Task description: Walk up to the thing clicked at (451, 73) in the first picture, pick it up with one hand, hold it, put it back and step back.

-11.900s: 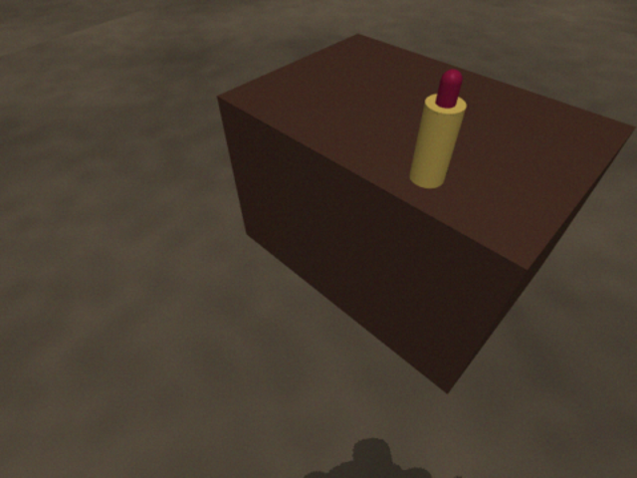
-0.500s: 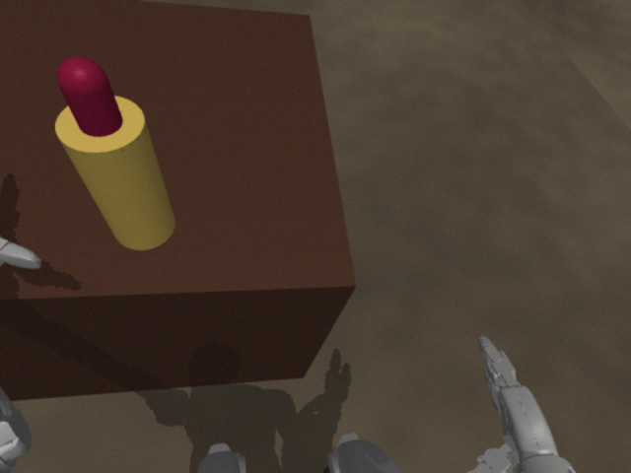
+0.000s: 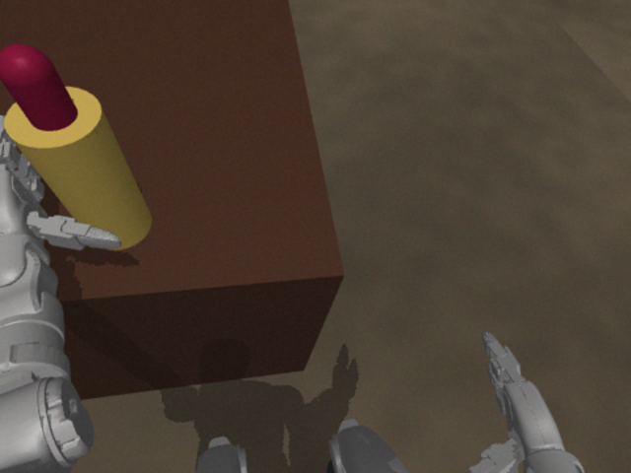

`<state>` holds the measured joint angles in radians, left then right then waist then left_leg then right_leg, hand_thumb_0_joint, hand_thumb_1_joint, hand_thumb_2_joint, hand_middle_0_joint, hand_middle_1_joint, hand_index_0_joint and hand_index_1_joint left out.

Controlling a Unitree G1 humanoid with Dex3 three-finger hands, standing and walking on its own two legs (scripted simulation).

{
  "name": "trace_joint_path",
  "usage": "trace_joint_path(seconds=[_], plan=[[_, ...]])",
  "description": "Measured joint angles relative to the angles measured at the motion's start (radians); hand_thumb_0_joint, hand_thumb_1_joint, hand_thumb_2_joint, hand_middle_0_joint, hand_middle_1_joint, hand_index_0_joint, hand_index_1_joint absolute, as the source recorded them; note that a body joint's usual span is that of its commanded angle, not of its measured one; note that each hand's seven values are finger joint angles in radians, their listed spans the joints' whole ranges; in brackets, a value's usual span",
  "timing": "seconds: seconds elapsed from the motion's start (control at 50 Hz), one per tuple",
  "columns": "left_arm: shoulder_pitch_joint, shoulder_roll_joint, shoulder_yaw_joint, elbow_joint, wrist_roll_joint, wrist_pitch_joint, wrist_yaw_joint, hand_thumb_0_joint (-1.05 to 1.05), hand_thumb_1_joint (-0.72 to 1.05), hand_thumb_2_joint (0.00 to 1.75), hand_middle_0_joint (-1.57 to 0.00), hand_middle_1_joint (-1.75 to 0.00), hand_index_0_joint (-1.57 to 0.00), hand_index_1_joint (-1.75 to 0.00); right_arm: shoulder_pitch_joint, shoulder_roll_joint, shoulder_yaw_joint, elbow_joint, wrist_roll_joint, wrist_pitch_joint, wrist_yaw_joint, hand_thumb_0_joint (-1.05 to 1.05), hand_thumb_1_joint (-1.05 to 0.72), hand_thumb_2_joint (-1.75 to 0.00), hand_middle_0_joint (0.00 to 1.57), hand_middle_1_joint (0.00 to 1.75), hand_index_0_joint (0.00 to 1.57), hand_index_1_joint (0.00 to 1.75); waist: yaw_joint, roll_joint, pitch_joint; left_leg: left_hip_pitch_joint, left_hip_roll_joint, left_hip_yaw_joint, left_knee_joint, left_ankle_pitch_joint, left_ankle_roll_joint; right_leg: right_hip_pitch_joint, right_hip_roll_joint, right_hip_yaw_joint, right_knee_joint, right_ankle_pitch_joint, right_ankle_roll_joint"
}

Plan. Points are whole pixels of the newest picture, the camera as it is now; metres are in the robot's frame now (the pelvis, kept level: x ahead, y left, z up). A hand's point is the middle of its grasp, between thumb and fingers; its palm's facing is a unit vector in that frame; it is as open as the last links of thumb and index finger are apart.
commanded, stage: close in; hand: left
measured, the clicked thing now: (81, 160) +0.49 +0.21 +0.10
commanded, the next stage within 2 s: close in 0.02 s
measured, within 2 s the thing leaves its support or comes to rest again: leaves its support in 1.70 s
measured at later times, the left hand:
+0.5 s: hand (91, 189) +0.49 +0.22 +0.05, palm faces +0.21 -0.98 +0.00, open 15.9 cm
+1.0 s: hand (94, 197) +0.48 +0.22 +0.04, palm faces +0.20 -0.98 +0.00, open 11.2 cm
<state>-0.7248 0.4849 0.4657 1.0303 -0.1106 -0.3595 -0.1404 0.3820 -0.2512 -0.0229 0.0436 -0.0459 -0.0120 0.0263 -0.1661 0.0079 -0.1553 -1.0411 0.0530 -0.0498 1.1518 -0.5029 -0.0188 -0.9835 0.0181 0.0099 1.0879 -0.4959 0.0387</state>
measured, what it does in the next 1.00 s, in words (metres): stands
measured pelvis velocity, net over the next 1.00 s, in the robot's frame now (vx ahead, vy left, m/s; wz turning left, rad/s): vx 0.00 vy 0.00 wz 0.00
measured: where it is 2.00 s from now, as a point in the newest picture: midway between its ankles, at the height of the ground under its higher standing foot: outside the picture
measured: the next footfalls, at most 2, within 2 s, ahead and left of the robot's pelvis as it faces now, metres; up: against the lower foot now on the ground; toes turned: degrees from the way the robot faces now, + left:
none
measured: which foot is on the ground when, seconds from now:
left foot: down 0.00-1.00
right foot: down 0.00-1.00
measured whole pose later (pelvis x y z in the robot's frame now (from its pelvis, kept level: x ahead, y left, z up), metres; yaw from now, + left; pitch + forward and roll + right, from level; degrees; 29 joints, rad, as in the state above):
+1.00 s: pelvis +0.00 +0.00 +0.00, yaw +0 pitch +22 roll -3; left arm -0.69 0.43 0.39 0.99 -0.09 -0.40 -0.04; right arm 0.43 -0.25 -0.02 -0.03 -0.05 0.02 0.04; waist -0.18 0.00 -0.15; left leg -1.03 0.05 -0.04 1.15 -0.51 -0.01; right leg -0.97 0.02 0.01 1.08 -0.49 0.04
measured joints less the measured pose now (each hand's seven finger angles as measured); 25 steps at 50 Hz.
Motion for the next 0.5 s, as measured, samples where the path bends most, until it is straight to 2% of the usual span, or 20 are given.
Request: trace_joint_path(seconds=[0.2, 0.32, 0.38, 0.5], plan=[[-0.019, -0.029, -0.039, -0.005, 0.021, -0.024, 0.052, -0.01, -0.55, 0.01, -0.07, -0.02, -0.09, -0.02, 0.021, -0.014, -0.009, -0.053, -0.003, 0.007, 0.005, -0.01, 0.54, -0.05, 0.06, 0.05, 0.06, 0.05, -0.016, -0.022, 0.019, 0.002, -0.003, -0.012, -0.002, 0.009, -0.007, 0.003, -0.002, -0.012, 0.004, 0.002, -0.007], [-0.051, -0.006, -0.025, 0.036, 0.041, -0.048, 0.066, -0.01, -0.56, 0.03, -0.18, -0.08, -0.20, -0.08, 0.016, -0.010, -0.007, -0.077, -0.009, 0.016, 0.008, -0.01, 0.53, -0.05, 0.06, 0.05, 0.06, 0.05, -0.037, -0.021, 0.025, -0.011, -0.002, -0.010, 0.005, 0.009, -0.006, -0.010, -0.001, -0.009, 0.011, 0.003, -0.006], [-0.068, 0.000, -0.027, 0.060, 0.034, -0.062, 0.064, -0.01, -0.57, 0.05, -0.25, -0.13, -0.27, -0.13, 0.019, -0.009, -0.009, -0.079, -0.010, 0.019, 0.009, -0.01, 0.53, -0.05, 0.06, 0.05, 0.06, 0.05, -0.036, -0.018, 0.019, -0.024, -0.003, -0.010, 0.013, 0.008, -0.005, -0.023, -0.002, -0.009, 0.018, 0.002, -0.005], [-0.083, 0.003, -0.033, 0.076, 0.046, -0.064, 0.070, -0.01, -0.56, 0.12, -0.39, -0.23, -0.40, -0.23, 0.013, -0.008, -0.001, -0.083, -0.015, 0.025, 0.016, -0.01, 0.52, -0.05, 0.06, 0.05, 0.06, 0.05, -0.033, -0.013, 0.014, -0.045, -0.005, -0.012, 0.027, 0.007, -0.005, -0.042, -0.003, -0.010, 0.031, 0.001, -0.004]])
